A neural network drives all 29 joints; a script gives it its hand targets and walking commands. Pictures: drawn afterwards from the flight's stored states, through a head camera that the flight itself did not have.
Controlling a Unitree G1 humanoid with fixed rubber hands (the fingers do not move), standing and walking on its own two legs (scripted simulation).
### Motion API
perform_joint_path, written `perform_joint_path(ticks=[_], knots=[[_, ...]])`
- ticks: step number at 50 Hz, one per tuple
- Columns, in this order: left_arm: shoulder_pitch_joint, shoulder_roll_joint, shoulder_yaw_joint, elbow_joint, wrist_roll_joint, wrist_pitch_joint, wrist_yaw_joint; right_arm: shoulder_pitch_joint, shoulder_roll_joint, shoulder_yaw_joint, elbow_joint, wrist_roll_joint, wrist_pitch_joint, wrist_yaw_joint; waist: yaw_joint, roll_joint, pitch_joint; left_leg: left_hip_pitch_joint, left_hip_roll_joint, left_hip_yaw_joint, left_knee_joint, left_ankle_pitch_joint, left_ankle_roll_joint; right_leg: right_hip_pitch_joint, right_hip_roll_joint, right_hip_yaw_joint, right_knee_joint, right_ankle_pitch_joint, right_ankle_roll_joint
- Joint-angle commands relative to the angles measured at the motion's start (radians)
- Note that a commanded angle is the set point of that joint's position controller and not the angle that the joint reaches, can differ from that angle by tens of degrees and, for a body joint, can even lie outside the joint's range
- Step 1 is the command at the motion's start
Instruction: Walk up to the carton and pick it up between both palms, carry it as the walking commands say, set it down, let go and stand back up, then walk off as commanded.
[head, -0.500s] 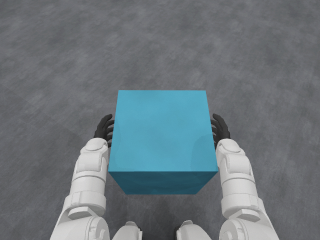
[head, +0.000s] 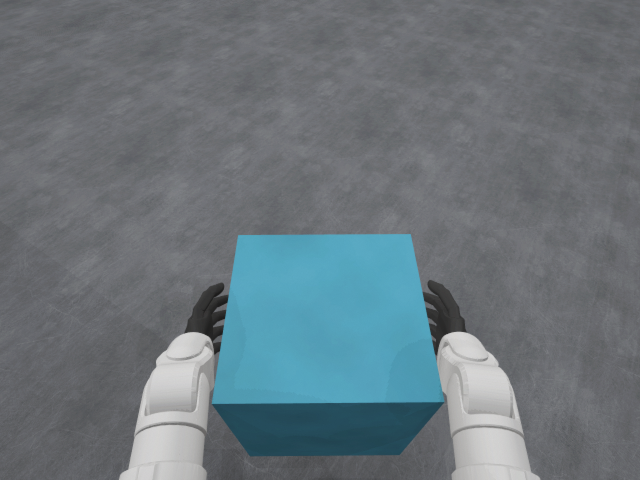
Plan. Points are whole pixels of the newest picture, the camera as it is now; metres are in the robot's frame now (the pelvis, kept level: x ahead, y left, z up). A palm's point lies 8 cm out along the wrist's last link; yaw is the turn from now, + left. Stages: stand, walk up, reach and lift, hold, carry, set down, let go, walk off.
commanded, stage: reach and lift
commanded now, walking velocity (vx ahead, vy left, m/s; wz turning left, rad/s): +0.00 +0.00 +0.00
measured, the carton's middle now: (324, 353) +0.30 +0.00 -0.04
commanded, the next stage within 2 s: hold in 1.20 s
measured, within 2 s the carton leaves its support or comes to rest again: neither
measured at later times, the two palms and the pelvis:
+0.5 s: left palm (195, 341) +0.28 +0.16 +0.04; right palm (457, 340) +0.28 -0.16 +0.04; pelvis -0.02 +0.00 +0.00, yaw -1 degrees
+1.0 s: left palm (193, 354) +0.27 +0.16 +0.03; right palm (458, 347) +0.27 -0.16 +0.04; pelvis -0.01 +0.00 +0.00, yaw -1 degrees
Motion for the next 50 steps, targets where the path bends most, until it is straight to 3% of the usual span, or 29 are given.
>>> perform_joint_path(ticks=[1, 2, 3, 7, 8, 9, 10, 11, 14, 15, 17, 18, 20, 21, 29, 30, 31, 32, 34, 37, 39, 41, 43, 44, 45, 46, 47, 49, 50], knots=[[-0.516, -0.913, -0.567, -0.115, -0.180, -0.006, -0.207, -0.497, 0.904, 0.622, -0.039, 0.172, 0.018, 0.198, -0.012, -0.022, -0.377, 0.177, -0.085, -0.004, -0.065, 0.171, 0.012, 0.144, 0.073, 0.008, -0.070, 0.194, 0.007], [-0.571, -0.902, -0.557, -0.128, -0.179, -0.003, -0.199, -0.495, 0.883, 0.564, 0.018, 0.164, 0.024, 0.204, -0.023, 0.016, -0.325, 0.198, -0.072, -0.006, -0.066, 0.183, 0.006, 0.081, 0.073, 0.013, -0.071, 0.173, -0.002], [-0.521, -0.959, -0.632, -0.223, -0.211, 0.000, -0.203, -0.583, 0.884, 0.682, -0.165, 0.235, 0.009, 0.212, 0.004, 0.045, -0.474, 0.268, -0.079, -0.003, -0.064, 0.312, -0.008, 0.197, 0.093, -0.007, -0.070, 0.279, -0.002], [-0.494, -0.911, -0.631, -0.223, -0.213, 0.040, -0.187, -0.457, 0.885, 0.649, -0.099, 0.207, 0.065, 0.194, -0.020, 0.001, -0.390, 0.233, -0.076, -0.008, -0.070, 0.299, -0.002, 0.222, 0.080, 0.012, -0.086, 0.317, 0.005], [-0.524, -0.909, -0.600, -0.191, -0.190, 0.052, -0.189, -0.484, 0.829, 0.596, -0.085, 0.181, 0.073, 0.193, -0.034, 0.046, -0.300, 0.198, -0.080, -0.007, -0.086, 0.235, -0.003, 0.161, 0.081, 0.014, -0.098, 0.244, -0.005], [-0.523, -0.926, -0.604, -0.212, -0.203, 0.049, -0.189, -0.552, 0.846, 0.643, -0.139, 0.203, 0.068, 0.200, -0.019, 0.045, -0.363, 0.254, -0.074, -0.011, -0.093, 0.236, -0.001, 0.171, 0.081, 0.013, -0.101, 0.217, -0.005], [-0.575, -0.910, -0.635, -0.278, -0.210, 0.054, -0.180, -0.491, 0.848, 0.637, -0.109, 0.203, 0.081, 0.202, -0.039, 0.044, -0.328, 0.245, -0.074, -0.012, -0.098, 0.256, -0.006, 0.184, 0.090, 0.004, -0.107, 0.249, -0.007], [-0.542, -0.896, -0.578, -0.178, -0.186, 0.073, -0.187, -0.524, 0.840, 0.612, -0.101, 0.187, 0.093, 0.199, -0.021, 0.012, -0.293, 0.193, -0.074, -0.007, -0.109, 0.155, 0.002, 0.189, 0.080, 0.008, -0.114, 0.170, 0.003], [-0.587, -0.891, -0.536, -0.144, -0.168, 0.078, -0.185, -0.640, 0.836, 0.619, -0.098, 0.201, 0.090, 0.212, 0.014, 0.029, -0.235, 0.149, -0.076, 0.002, -0.108, 0.035, 0.002, 0.142, 0.072, 0.004, -0.111, 0.056, -0.001], [-0.592, -0.898, -0.551, -0.163, -0.189, 0.072, -0.184, -0.666, 0.865, 0.642, -0.101, 0.213, 0.090, 0.217, 0.016, -0.025, -0.289, 0.194, -0.073, 0.007, -0.102, 0.059, 0.006, 0.162, 0.075, 0.005, -0.117, 0.042, 0.004], [-0.670, -0.922, -0.552, -0.148, -0.192, 0.072, -0.188, -0.637, 0.860, 0.592, -0.021, 0.197, 0.095, 0.212, -0.019, 0.029, -0.252, 0.182, -0.070, 0.007, -0.102, 0.024, 0.000, 0.136, 0.073, 0.014, -0.114, 0.022, -0.003], [-0.720, -0.905, -0.558, -0.197, -0.207, 0.063, -0.193, -0.680, 0.879, 0.606, -0.034, 0.206, 0.088, 0.222, -0.009, 0.010, -0.296, 0.179, -0.061, 0.000, -0.101, -0.005, 0.000, 0.149, 0.075, 0.005, -0.102, -0.005, 0.000], [-0.687, -0.893, -0.503, -0.110, -0.171, 0.069, -0.187, -0.747, 0.888, 0.609, -0.036, 0.213, 0.086, 0.224, 0.031, 0.007, -0.301, 0.154, -0.067, 0.019, -0.093, -0.029, 0.003, 0.160, 0.066, 0.009, -0.098, -0.024, 0.010], [-0.751, -0.924, -0.539, -0.141, -0.190, 0.063, -0.186, -0.744, 0.903, 0.592, 0.010, 0.229, 0.081, 0.229, 0.014, 0.063, -0.351, 0.186, -0.071, 0.010, -0.079, 0.015, 0.001, 0.155, 0.064, 0.026, -0.087, 0.014, 0.002], [-0.701, -0.978, -0.551, -0.105, -0.205, 0.072, -0.195, -0.727, 0.897, 0.586, -0.020, 0.209, 0.079, 0.234, 0.001, -0.003, -0.327, 0.232, -0.053, 0.002, -0.098, 0.081, 0.000, 0.134, 0.074, 0.016, -0.088, 0.068, 0.001], [-0.723, -0.963, -0.525, -0.108, -0.189, 0.083, -0.193, -0.688, 0.886, 0.533, 0.053, 0.187, 0.093, 0.236, -0.012, 0.049, -0.256, 0.176, -0.060, 0.005, -0.100, 0.031, 0.000, 0.139, 0.070, 0.016, -0.096, 0.027, -0.007], [-0.702, -0.984, -0.536, -0.095, -0.197, 0.081, -0.194, -0.696, 0.904, 0.561, 0.015, 0.193, 0.087, 0.239, -0.010, 0.006, -0.321, 0.202, -0.063, 0.001, -0.095, 0.033, 0.005, 0.168, 0.074, 0.017, -0.092, 0.027, -0.004], [-0.686, -0.961, -0.510, -0.063, -0.186, 0.084, -0.200, -0.762, 0.878, 0.567, -0.008, 0.206, 0.084, 0.240, 0.008, 0.024, -0.289, 0.159, -0.050, -0.001, -0.100, 0.023, 0.001, 0.171, 0.070, 0.017, -0.086, 0.019, -0.003], [-0.761, -0.969, -0.553, -0.126, -0.220, 0.071, -0.203, -0.710, 0.926, 0.585, 0.013, 0.195, 0.089, 0.232, -0.008, -0.006, -0.355, 0.218, -0.058, 0.005, -0.083, 0.052, 0.005, 0.157, 0.071, 0.019, -0.090, 0.029, 0.001], [-0.724, -0.976, -0.540, -0.100, -0.204, 0.076, -0.204, -0.753, 0.907, 0.592, -0.011, 0.216, 0.079, 0.238, 0.010, 0.036, -0.357, 0.194, -0.063, 0.007, -0.078, 0.040, 0.004, 0.160, 0.068, 0.015, -0.082, 0.034, -0.003], [-0.674, -0.979, -0.514, -0.066, -0.193, 0.082, -0.201, -0.741, 0.904, 0.579, -0.025, 0.206, 0.082, 0.228, 0.018, 0.015, -0.313, 0.192, -0.068, 0.010, -0.078, 0.053, -0.001, 0.155, 0.068, 0.017, -0.090, 0.034, 0.000], [-0.657, -0.966, -0.559, -0.150, -0.223, 0.072, -0.203, -0.652, 0.919, 0.620, -0.042, 0.214, 0.089, 0.229, 0.019, -0.013, -0.364, 0.231, -0.059, -0.002, -0.077, 0.127, 0.005, 0.180, 0.071, 0.015, -0.084, 0.110, 0.004], [-0.640, -0.973, -0.564, -0.161, -0.212, 0.083, -0.200, -0.667, 0.897, 0.612, -0.067, 0.206, 0.091, 0.221, 0.010, 0.021, -0.356, 0.227, -0.064, -0.001, -0.073, 0.182, 0.000, 0.196, 0.070, 0.018, -0.084, 0.170, 0.002], [-0.627, -0.955, -0.563, -0.176, -0.215, 0.070, -0.201, -0.642, 0.920, 0.636, -0.062, 0.215, 0.086, 0.222, 0.010, -0.041, -0.382, 0.254, -0.060, -0.009, -0.070, 0.184, 0.008, 0.181, 0.069, 0.023, -0.082, 0.167, 0.008], [-0.555, -0.957, -0.568, -0.170, -0.203, 0.085, -0.197, -0.617, 0.893, 0.649, -0.107, 0.228, 0.090, 0.216, 0.012, 0.009, -0.345, 0.231, -0.070, -0.001, -0.078, 0.207, 0.003, 0.203, 0.069, 0.022, -0.085, 0.201, 0.006], [-0.549, -0.943, -0.568, -0.167, -0.197, 0.082, -0.196, -0.669, 0.880, 0.647, -0.153, 0.241, 0.078, 0.212, 0.027, 0.049, -0.367, 0.217, -0.075, 0.000, -0.078, 0.177, -0.001, 0.219, 0.070, 0.025, -0.078, 0.177, 0.010], [-0.537, -0.940, -0.555, -0.194, -0.201, 0.085, -0.195, -0.625, 0.883, 0.652, -0.136, 0.227, 0.089, 0.220, 0.018, 0.001, -0.354, 0.232, -0.078, 0.000, -0.079, 0.186, 0.005, 0.201, 0.073, 0.022, -0.088, 0.182, 0.008], [-0.581, -0.910, -0.587, -0.230, -0.200, 0.086, -0.193, -0.575, 0.869, 0.615, -0.096, 0.212, 0.094, 0.217, 0.005, 0.038, -0.322, 0.215, -0.074, -0.003, -0.088, 0.143, 0.003, 0.199, 0.072, 0.026, -0.093, 0.148, 0.002], [-0.613, -0.881, -0.598, -0.278, -0.207, 0.075, -0.186, -0.552, 0.901, 0.631, -0.066, 0.212, 0.102, 0.215, 0.011, 0.000, -0.309, 0.222, -0.070, -0.006, -0.088, 0.123, 0.013, 0.174, 0.061, 0.036, -0.098, 0.126, 0.006]])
